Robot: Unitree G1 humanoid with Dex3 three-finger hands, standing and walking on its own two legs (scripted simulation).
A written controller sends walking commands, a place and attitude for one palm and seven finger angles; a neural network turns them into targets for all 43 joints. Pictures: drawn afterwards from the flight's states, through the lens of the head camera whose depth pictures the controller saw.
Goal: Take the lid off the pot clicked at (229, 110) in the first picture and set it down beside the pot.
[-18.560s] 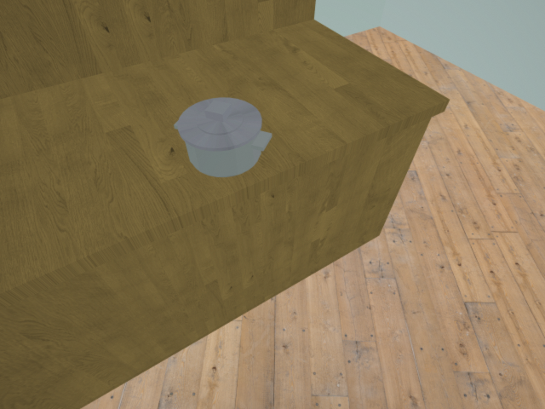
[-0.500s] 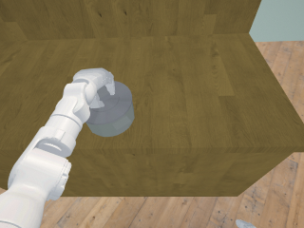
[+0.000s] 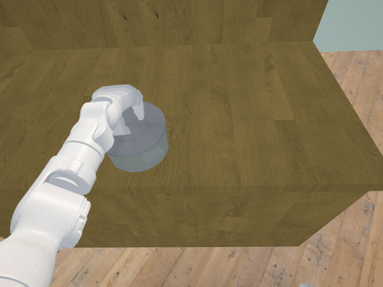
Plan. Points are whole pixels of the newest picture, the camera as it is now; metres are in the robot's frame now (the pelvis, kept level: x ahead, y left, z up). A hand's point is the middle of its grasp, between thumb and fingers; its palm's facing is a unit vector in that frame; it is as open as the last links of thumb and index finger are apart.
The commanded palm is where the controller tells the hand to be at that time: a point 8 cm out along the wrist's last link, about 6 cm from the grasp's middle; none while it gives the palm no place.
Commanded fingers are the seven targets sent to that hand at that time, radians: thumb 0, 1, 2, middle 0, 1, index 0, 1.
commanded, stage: lift the lid straight up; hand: left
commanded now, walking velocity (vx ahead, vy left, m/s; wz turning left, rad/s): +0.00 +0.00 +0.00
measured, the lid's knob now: (126, 118) +0.49 +0.14 +0.07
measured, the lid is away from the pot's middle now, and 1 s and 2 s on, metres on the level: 0.00 0.01 0.02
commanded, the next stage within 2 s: none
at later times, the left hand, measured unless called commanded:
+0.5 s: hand (121, 113) +0.47 +0.14 +0.11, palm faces -0.33 -0.03 -0.95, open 6.7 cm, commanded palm +0.46 +0.15 +0.19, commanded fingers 0.00 0.63 0.95 -0.86 -1.07 -0.93 -1.08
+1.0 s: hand (115, 99) +0.46 +0.14 +0.15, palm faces -0.28 -0.04 -0.96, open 6.7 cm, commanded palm +0.45 +0.15 +0.23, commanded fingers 0.00 0.63 0.95 -0.86 -1.07 -0.93 -1.08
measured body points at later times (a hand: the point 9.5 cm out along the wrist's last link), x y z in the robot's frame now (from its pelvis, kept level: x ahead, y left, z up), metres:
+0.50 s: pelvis +0.00 +0.00 +0.00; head +0.04 -0.03 +0.45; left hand +0.48 +0.14 +0.16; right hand +0.08 -0.26 -0.14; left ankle +0.02 +0.11 -0.74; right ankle -0.04 -0.13 -0.74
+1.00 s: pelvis +0.00 +0.00 +0.00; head +0.04 -0.03 +0.45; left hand +0.47 +0.14 +0.21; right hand +0.12 -0.26 -0.13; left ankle +0.02 +0.11 -0.74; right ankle -0.04 -0.13 -0.74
